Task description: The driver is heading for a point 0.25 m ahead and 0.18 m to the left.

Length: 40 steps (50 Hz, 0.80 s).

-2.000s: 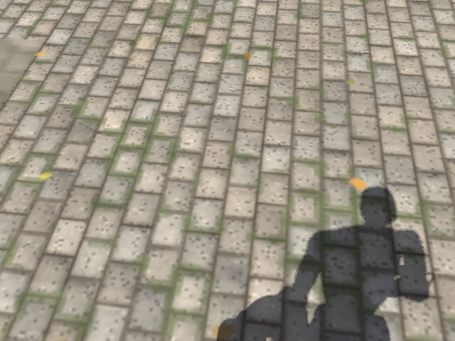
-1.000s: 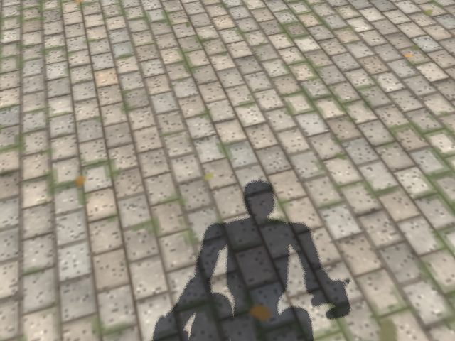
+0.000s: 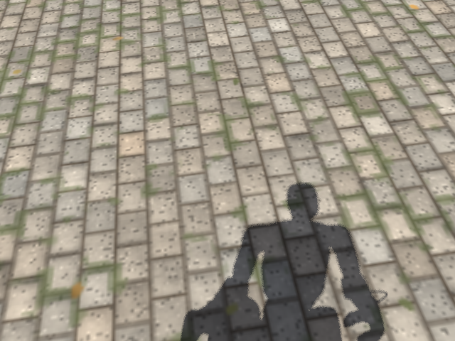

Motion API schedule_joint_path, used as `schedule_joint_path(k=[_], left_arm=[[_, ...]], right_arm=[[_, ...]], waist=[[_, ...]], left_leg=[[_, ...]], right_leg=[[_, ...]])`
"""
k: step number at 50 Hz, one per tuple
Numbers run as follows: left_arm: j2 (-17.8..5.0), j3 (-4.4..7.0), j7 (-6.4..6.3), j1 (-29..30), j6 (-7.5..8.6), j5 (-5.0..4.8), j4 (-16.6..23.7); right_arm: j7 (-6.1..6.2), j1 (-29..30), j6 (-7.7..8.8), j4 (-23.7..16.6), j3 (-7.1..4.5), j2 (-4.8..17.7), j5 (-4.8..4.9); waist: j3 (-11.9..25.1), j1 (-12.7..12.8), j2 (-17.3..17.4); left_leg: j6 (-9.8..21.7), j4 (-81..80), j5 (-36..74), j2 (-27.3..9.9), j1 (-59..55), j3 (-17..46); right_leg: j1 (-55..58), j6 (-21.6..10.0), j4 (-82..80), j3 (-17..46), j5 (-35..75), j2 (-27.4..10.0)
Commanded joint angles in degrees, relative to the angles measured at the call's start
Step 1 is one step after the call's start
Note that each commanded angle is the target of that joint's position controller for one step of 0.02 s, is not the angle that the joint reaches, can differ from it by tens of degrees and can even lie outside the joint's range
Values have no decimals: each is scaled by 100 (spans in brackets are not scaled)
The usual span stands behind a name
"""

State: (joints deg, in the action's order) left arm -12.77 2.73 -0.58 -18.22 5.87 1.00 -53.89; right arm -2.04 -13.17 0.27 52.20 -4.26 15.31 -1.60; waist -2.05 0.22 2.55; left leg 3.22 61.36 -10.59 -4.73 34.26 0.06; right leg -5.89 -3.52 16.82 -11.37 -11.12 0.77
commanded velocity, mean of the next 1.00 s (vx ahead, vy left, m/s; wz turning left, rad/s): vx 0.20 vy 0.00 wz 0.21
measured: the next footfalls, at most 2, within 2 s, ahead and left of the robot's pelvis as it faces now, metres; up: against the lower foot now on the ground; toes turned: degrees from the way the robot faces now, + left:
left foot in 0.28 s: +0.29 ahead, +0.12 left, +0.00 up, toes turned +14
right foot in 0.72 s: +0.33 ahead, -0.07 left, +0.00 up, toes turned +10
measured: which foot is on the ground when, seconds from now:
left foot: up 0.00-0.26, down 0.28-1.00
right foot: down 0.00-0.26, up 0.28-0.70, down 0.72-1.00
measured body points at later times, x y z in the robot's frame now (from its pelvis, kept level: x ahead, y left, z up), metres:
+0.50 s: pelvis +0.21 +0.06 +0.00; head +0.25 +0.08 +0.44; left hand +0.23 +0.31 -0.16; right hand +0.34 -0.17 -0.14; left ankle +0.25 +0.11 -0.75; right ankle +0.24 -0.10 -0.68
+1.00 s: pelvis +0.27 +0.03 +0.00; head +0.27 +0.03 +0.45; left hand +0.24 +0.26 -0.16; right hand +0.34 -0.19 -0.16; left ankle +0.25 +0.11 -0.75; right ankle +0.29 -0.07 -0.75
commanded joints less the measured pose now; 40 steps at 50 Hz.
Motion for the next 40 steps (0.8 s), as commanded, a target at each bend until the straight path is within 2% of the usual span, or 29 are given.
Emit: schedule_joint_path(k=[1,4,7,8,9,11,12,13,14,15,16,17,18,19,20,21,23,26,30,33,34,35,36,37,38,39,40], left_arm=[[-522,97,-15,-100,105,4,181],[-597,110,-31,-207,98,6,117],[-727,149,-67,-492,56,14,-2],[-754,159,-81,-564,23,19,-39],[-745,154,-97,-593,-19,26,-82],[-876,183,-133,-590,-101,28,-142],[-941,199,-141,-561,-150,17,-151],[-947,190,-133,-484,-190,-43,-128],[-728,123,-110,-515,-183,-91,46],[-83,-34,-38,-1183,-206,-282,267],[-653,108,-75,-694,-267,-168,151],[-426,54,-65,-290,-246,-219,268],[-379,34,-70,-155,-237,-133,216],[-437,68,-67,-107,-306,-3,171],[-404,73,-55,-357,-421,86,94],[-328,77,-47,-471,-513,102,27],[-175,59,-35,-625,-614,49,-54],[-163,46,-69,-363,-697,57,-84],[-215,25,-141,121,-764,27,-88],[-177,-10,-188,186,-732,10,-185],[-118,-36,-202,76,-700,15,-260],[-112,-68,-215,-22,-643,35,-327],[-305,-52,-234,-163,-564,83,-406],[-618,-15,-229,33,-506,49,-402],[-384,-58,-170,227,-496,-45,-458],[-157,-116,-132,276,-474,-45,-465],[-160,-117,-133,257,-467,-53,-511]], right_arm=[[-83,244,-14,-390,28,11,-7],[-146,853,12,-620,105,-76,-15],[-190,1308,17,-833,135,-39,-45],[-196,1379,20,-882,130,-6,-57],[-186,1370,36,-893,130,-17,-84],[-113,892,86,-746,96,25,-139],[-74,328,148,-560,48,113,-158],[-19,-451,243,-295,-27,246,-218],[73,-1070,312,-148,-172,775,-276],[115,-857,303,-258,-276,1376,-166],[200,-1257,205,-223,-252,1165,112],[244,-641,199,-233,-160,920,136],[251,-219,197,-258,-41,492,157],[278,37,202,-262,31,297,185],[295,209,209,-266,97,163,196],[287,217,249,-246,125,163,156],[265,196,331,-170,124,300,79],[251,184,348,-64,186,250,50],[279,-14,241,112,216,261,8],[318,-31,162,225,246,212,12],[336,48,141,246,258,200,49],[349,33,129,285,268,175,77],[353,-94,138,308,293,69,79],[332,-587,132,384,277,-40,125],[341,-632,89,555,302,-112,130],[363,-481,66,604,269,25,119],[375,-380,56,620,245,92,121]], waist=[[-217,-64,-644],[-331,47,-647],[-414,173,-626],[-423,183,-628],[-469,151,-609],[-196,-42,-789],[121,-244,-821],[572,-610,-641],[1227,-816,-76],[2195,-306,1103],[2500,-620,-112],[1610,-433,154],[883,-252,-70],[527,-85,-85],[481,109,-44],[540,186,-74],[668,324,-34],[603,284,198],[440,49,338],[238,5,257],[183,103,159],[126,176,-42],[165,99,-293],[91,-346,-805],[19,-299,-985],[-94,-201,-812],[-80,-141,-772]], left_leg=[[-87,-448,633,-167,539,12],[-59,-1522,1109,-75,290,-282],[120,-2134,965,15,164,-581],[200,-2260,792,63,142,-645],[276,-2440,591,168,8,-704],[458,-2626,97,611,-670,-913],[567,-2859,99,824,-1257,-891],[704,-3519,880,900,-2347,-753],[964,-3370,2587,-103,-3872,258],[2134,-3084,5887,-2160,-5681,2710],[2019,-3339,6194,-1912,-5226,2340],[1840,-3665,5686,-1692,-4469,1651],[1494,-3978,4994,-1351,-3656,1250],[1250,-4197,4625,-1089,-3095,960],[1123,-4359,4500,-933,-2624,683],[1072,-4403,4627,-841,-2379,520],[1061,-4439,4802,-722,-2223,272],[921,-4533,3965,-569,-2159,124],[890,-4744,2018,-621,-2062,398],[884,-4694,1028,-700,-2009,694],[792,-4577,825,-652,-1949,716],[581,-4483,645,-565,-1804,729],[354,-4304,464,-377,-1710,703],[198,-4307,52,97,-1754,406],[113,-4482,-71,240,-2350,281],[81,-4463,161,168,-2649,341],[93,-4417,346,109,-2761,371]], right_leg=[[44,-467,-984,638,1234,-1522],[127,-430,-939,206,1575,-1470],[587,-407,-804,-30,2017,-1637],[795,-386,-682,-100,2279,-1685],[900,-363,-420,-195,3038,-1691],[1074,-284,539,-323,5158,-1640],[1062,-242,1349,-324,5489,-1575],[663,-90,2513,-409,4768,-1417],[-563,105,4152,-397,2351,-1145],[-2557,379,6299,41,-2849,-110],[-2439,381,6352,1060,-2207,-200],[-2658,352,6120,1164,-1793,-389],[-2592,339,5551,1169,-1502,-553],[-2347,345,5198,1188,-1303,-627],[-1901,374,4939,1168,-1160,-618],[-1583,387,4767,1138,-1049,-538],[-1353,418,4378,1092,-853,-434],[-1306,422,3489,1096,-531,-451],[-1063,402,2532,1062,-471,-416],[-787,342,1776,1062,-649,-375],[-520,302,1209,1027,-391,-353],[-119,271,478,1145,314,-458],[209,222,255,1555,855,-846],[61,61,344,1976,1485,-1201],[-587,6,255,1936,996,-1145],[-811,109,166,1799,670,-962],[-791,178,124,1678,566,-828]])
